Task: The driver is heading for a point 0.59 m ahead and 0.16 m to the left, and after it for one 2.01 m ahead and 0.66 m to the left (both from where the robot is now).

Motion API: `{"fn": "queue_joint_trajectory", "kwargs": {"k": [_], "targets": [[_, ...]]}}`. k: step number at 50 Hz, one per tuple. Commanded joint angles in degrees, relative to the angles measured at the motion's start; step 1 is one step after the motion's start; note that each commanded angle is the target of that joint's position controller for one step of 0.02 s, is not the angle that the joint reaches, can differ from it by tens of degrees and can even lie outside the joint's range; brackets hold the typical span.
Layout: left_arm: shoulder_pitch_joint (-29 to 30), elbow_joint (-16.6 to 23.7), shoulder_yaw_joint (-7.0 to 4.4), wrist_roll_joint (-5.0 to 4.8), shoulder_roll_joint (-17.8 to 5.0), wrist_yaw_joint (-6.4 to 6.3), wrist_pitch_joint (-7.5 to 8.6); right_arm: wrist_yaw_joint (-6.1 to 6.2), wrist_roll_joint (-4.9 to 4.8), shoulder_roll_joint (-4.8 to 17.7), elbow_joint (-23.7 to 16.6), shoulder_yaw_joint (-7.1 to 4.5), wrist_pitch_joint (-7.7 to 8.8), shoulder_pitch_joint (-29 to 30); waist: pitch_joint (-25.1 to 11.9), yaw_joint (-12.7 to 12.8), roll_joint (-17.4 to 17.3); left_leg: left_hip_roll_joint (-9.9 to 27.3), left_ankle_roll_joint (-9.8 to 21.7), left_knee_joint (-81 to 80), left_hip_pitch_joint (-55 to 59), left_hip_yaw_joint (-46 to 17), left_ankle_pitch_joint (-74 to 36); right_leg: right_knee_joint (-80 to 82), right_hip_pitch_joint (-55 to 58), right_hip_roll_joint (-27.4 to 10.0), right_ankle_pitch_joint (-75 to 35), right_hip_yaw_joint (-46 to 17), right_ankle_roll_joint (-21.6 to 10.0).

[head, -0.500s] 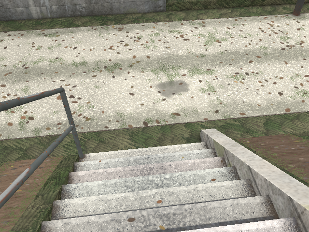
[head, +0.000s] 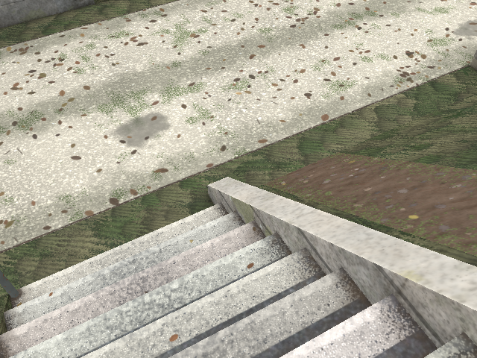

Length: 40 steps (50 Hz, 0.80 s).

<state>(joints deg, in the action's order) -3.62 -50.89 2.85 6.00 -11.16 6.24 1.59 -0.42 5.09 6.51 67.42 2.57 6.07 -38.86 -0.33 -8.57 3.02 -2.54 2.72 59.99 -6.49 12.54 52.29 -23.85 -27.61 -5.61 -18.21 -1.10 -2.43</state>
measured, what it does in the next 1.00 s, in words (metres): goes down, turning left: right foot 0.19 m lower, then left foot 0.19 m lower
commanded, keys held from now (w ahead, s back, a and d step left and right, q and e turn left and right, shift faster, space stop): w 0.08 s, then w+q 0.92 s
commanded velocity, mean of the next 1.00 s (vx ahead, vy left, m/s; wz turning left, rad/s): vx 0.50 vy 0.00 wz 0.38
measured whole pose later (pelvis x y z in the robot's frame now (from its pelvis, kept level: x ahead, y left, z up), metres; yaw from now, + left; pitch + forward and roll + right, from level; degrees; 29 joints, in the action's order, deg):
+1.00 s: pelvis +0.55 +0.07 -0.45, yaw +26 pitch +2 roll +2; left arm -14.1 -50.8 -0.8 6.1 -12.7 3.9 4.8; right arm -6.2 2.4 9.7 56.2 1.5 4.5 -30.5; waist -4.0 -3.8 1.6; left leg -10.8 3.4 109.4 -32.7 -7.1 45.4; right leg -25.1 -15.9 -0.3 11.6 3.5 -5.8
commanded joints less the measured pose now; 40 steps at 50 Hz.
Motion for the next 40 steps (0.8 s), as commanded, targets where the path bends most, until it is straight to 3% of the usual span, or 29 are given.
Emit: {"fn": "queue_joint_trajectory", "kwargs": {"k": [1, 3, 4, 5, 6, 7, 8, 9, 11, 13, 14, 15, 16, 19, 21, 23, 24, 25, 26, 27, 28, 29, 30, 31, 32, 34, 36, 38, 40], "targets": [[-6.49, -2.28, -1.66, 0.3, -4.24, -1.17, 1.04, -1.14, 0.35, 8.82, 0.14, -2.22, -1.73, -2.43, 7.34, 4.87, -1.94, 14.46, 9.03, -0.74, -2.44, -20.09, -53.2, 11.95, 8.76, -1.08, -2.42, 1.37, -1.38], [-38.74, -13.21, -6.43, 0.42, -11.94, -2.25, 2.42, -4.9, 1.5, 11.85, 0.2, -2.87, -3.16, 1.01, -1.53, 18.49, 6.44, 5.4, 2.06, 31.1, -23.93, -12.55, -42.8, 12.68, 51.85, -1.56, -16.85, 4.87, -6.88], [-44.66, -14.69, -7.44, 1.06, -15.26, -2.69, 1.54, -7.18, 0.25, 6.2, -0.98, -3.07, -3.51, -1.95, -17.01, 17.56, 12.41, -0.37, -1.53, 54.06, -39.62, -11.99, -5.06, -9.25, 74.82, -11.14, -46.99, -3.75, -16.87], [-33.82, -12.53, -6.97, -8.48, -13.8, -5.13, 0.69, 0.98, -8.92, 9.29, -6.54, -5.29, -2.98, 2.62, -11.94, 12.25, 2.09, -0.12, -0.19, 51.35, -54.23, -11.61, -0.15, -15.55, 70.49, -20.1, -58.32, -8.09, -12.94], [-29.49, -9.43, -6.53, -8.83, -11.8, -5.74, 0.27, 3.15, -7.63, 8.81, -7.11, -4.67, -3.24, 5.06, -9.92, 12.03, -0.57, 3.49, 0.64, 42.69, -57.64, -12.58, -4.0, -11.07, 65.38, -19.68, -36.31, -7.99, -13.44], [-30.92, -12.0, -7.48, 0.6, -14.15, -2.02, 0.39, -2.62, -1.97, 3.43, -11.9, -1.52, -1.6, 9.59, -15.58, 14.36, 1.06, 7.61, 1.15, 47.58, -51.86, -15.55, -7.3, -6.49, 55.97, -19.38, -12.54, -9.03, -17.78], [-22.72, -8.3, -6.18, 0.24, -7.53, -1.54, 1.32, -3.5, -2.16, 6.92, -10.92, -3.56, -0.79, 9.64, -2.92, 10.32, -5.61, 9.2, 2.04, 28.46, -50.39, -17.64, -21.61, -3.23, 35.72, -15.64, 1.62, -5.21, -15.65], [-19.31, -8.09, -4.19, 1.8, -1.16, -2.48, 1.96, -3.3, -0.63, 4.47, -8.91, -3.09, -0.7, 9.17, 5.25, 7.42, -6.54, 12.3, 3.08, 14.51, -41.42, -20.02, -36.55, 0.11, 16.64, -13.16, 5.98, -2.51, -13.19], [-25.7, -9.12, -4.07, -0.42, -3.12, -3.23, 3.26, -5.02, 0.44, 6.87, -6.1, -4.93, -1.21, 8.83, 5.48, 7.47, -0.47, 8.36, 2.14, 5.2, -28.89, -12.52, -50.91, 0.55, 2.23, -8.24, 8.29, 2.4, -14.94], [-21.46, -6.68, -2.93, -0.19, -1.63, -3.85, 4.39, -6.43, 2.01, 2.85, -5.13, -3.4, -1.03, 4.73, 2.69, 4.59, 0.22, 8.89, 2.23, 5.15, -23.88, -15.21, -61.15, -4.29, -4.47, -7.72, 12.33, 1.71, -14.01], [-23.89, -8.6, -1.45, -0.17, 2.93, -4.85, 4.9, -5.92, 2.14, 3.2, -8.0, -2.92, -1.22, 10.92, 3.85, 7.33, -1.29, 12.99, 1.99, -4.49, -33.81, -21.34, -68.17, -5.92, 3.51, -11.35, 17.28, -2.2, -12.79], [-26.59, -9.49, -1.03, -1.29, 3.08, -5.49, 5.51, -4.96, 1.74, 3.62, -8.52, -3.11, -1.46, 13.02, 3.6, 8.55, -2.11, 12.09, 1.3, -13.56, -33.36, -20.45, -75.76, -10.0, 5.84, -9.32, 21.0, 0.37, -10.87], [-24.32, -8.99, -0.71, 0.11, 2.0, -5.46, 6.05, -4.07, 0.93, 3.72, -9.22, -2.49, -1.06, 15.46, 2.61, 7.92, -2.04, 11.96, 0.99, -18.59, -24.32, -20.01, -84.68, -13.6, -0.18, -6.44, 27.91, 2.96, -8.35], [-23.29, -8.23, -0.68, 1.85, -0.72, -3.62, 5.63, -4.04, 1.66, 7.91, -10.77, -3.47, -1.71, 17.53, 6.7, 5.81, -0.52, 6.92, 0.4, -12.96, -8.73, -12.51, -77.64, -16.87, -12.92, -6.85, 35.43, 4.25, -6.98], [-24.58, -8.52, -1.08, 0.5, -3.81, -3.84, 5.76, -3.76, 2.08, 9.59, -12.99, -4.18, -2.07, 20.63, 9.96, 5.95, -0.79, 7.29, -0.2, -15.76, -13.22, -12.4, -66.86, -22.74, -4.46, -11.66, 32.75, 1.01, -5.4], [-27.42, -9.85, -2.78, -2.08, -7.89, -6.1, 3.61, -3.47, 1.64, 10.76, -15.35, -4.36, -2.13, 31.29, 12.95, 11.84, -2.9, 9.57, 0.95, -38.71, -23.61, -13.75, -57.36, -29.95, 12.29, -13.5, 34.35, -1.84, -3.57], [-30.77, -11.22, -3.37, -1.12, -8.78, -6.19, 1.82, -2.76, 0.05, 10.38, -12.95, -4.46, -1.67, 29.69, 10.68, 12.58, -4.81, 8.49, 0.97, -44.82, -17.43, -11.04, -60.43, -34.92, 15.44, -12.36, 32.31, -1.95, -4.47], [-31.27, -11.99, -4.34, 2.17, -11.13, -4.36, 0.82, -2.33, -1.27, 10.73, -6.9, -5.44, -0.73, 13.7, 5.44, 6.69, -3.33, 4.29, 1.04, -38.87, 4.2, -5.49, -68.58, -44.99, 7.61, -9.67, 22.59, 2.54, -3.85], [-26.89, -10.94, -5.08, 2.31, -11.94, -2.07, 0.77, -2.17, -1.13, 17.02, -0.91, -8.74, 0.5, -3.67, 1.16, -2.62, -9.76, 2.73, 4.14, -40.33, 19.84, -3.81, -67.81, -65.95, -0.76, -4.63, 20.63, 6.41, -1.75], [-36.83, -11.93, -4.07, 0.45, -2.51, 0.57, 1.56, -2.18, 1.48, 25.56, 2.21, -10.79, 0.09, -11.12, -10.5, 1.1, -23.02, 13.24, 17.86, -22.02, 40.4, -18.46, -114.69, -95.97, -18.99, 5.73, 67.63, 9.01, 3.09], [-24.74, -4.29, -3.8, -2.54, -1.93, 1.85, 2.67, -2.47, 2.31, 27.6, 3.02, -11.59, 0.93, -16.74, -11.73, -3.47, -14.59, 18.59, 20.31, -23.02, 47.83, -28.82, -118.87, -99.58, -34.58, 7.42, 67.52, 5.78, 3.29], [-11.07, 1.59, -4.4, -4.64, -4.28, 1.05, 3.75, -2.75, 1.22, 24.99, 2.39, -11.42, 1.61, -13.0, -4.95, -6.03, -9.27, 21.97, 20.88, -27.29, 43.47, -34.54, -95.46, -95.75, -47.4, 4.97, 68.41, 3.46, 3.15], [-7.99, 4.53, -4.68, -5.86, -4.7, -1.25, 4.71, -3.91, -0.66, 17.81, 1.1, -9.13, 1.17, -5.15, 1.22, -1.09, -8.2, 26.2, 21.94, -30.77, 30.39, -43.09, -70.64, -89.77, -52.11, 1.75, 61.97, -2.73, 1.34], [-11.73, 2.2, -4.7, -4.29, -5.14, -2.86, 4.9, -4.61, -0.15, 10.35, 0.44, -6.35, 0.18, 0.89, 3.89, 4.06, -1.37, 24.59, 20.3, -30.3, 16.23, -41.23, -58.68, -81.49, -47.98, -1.98, 54.93, -6.15, -0.56], [-16.14, -0.3, -2.9, -1.4, -0.63, -4.49, 4.73, -4.09, 1.43, 3.32, -2.67, -3.22, 0.19, 9.09, 7.69, 9.42, 4.53, 20.19, 15.64, -30.52, -2.15, -31.84, -59.39, -59.97, -37.48, -6.3, 34.67, -9.9, -2.25], [-15.59, -2.47, -3.04, -0.51, -0.22, -4.51, 3.67, -2.44, -0.81, 2.9, -6.84, -1.82, 1.07, 16.91, 10.3, 10.01, -0.41, 11.18, 15.07, -33.49, -32.39, -21.91, -52.46, -39.59, -12.35, -4.14, 12.85, -2.15, -1.76], [-17.67, -2.36, -1.76, -0.41, 1.35, -1.94, 3.58, -2.51, -0.09, 8.64, -7.21, -1.82, 2.39, 14.6, 4.73, 11.9, -7.25, 5.64, 14.01, -26.94, -46.63, -20.55, -48.95, -48.39, 7.5, 1.32, 5.5, 4.78, 1.35], [-9.68, 0.13, -2.03, 1.37, -3.01, -1.33, 3.38, -0.33, -0.19, 5.52, -4.62, -0.48, 3.05, 5.73, 5.69, 5.9, -3.34, 5.25, 13.18, -17.11, -30.55, -28.18, -36.82, -33.23, -11.7, -1.03, -6.27, -2.82, 2.17], [-7.04, 2.72, -1.45, -0.78, -2.08, -2.84, 3.33, 0.0, 0.64, 8.92, -8.22, -0.81, 2.82, 9.14, 2.55, 6.57, -2.51, -0.48, 9.89, -13.36, -45.99, -23.49, -25.56, -17.45, 14.21, 3.35, -14.25, 4.0, 3.34]]}}
Keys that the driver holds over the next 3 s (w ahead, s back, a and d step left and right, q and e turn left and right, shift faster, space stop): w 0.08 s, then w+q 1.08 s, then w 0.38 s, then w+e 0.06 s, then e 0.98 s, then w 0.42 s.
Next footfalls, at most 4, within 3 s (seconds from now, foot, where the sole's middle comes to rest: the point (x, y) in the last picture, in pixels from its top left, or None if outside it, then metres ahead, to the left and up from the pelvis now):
0.06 right None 0.16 -0.11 -0.85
0.52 left None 0.36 0.13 -1.04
0.94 right None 0.65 0.02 -1.23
1.52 left None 0.78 0.38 -1.42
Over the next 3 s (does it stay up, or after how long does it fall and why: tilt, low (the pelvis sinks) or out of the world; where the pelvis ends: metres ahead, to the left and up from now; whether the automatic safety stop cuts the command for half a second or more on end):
stays up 1.09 0.42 -0.89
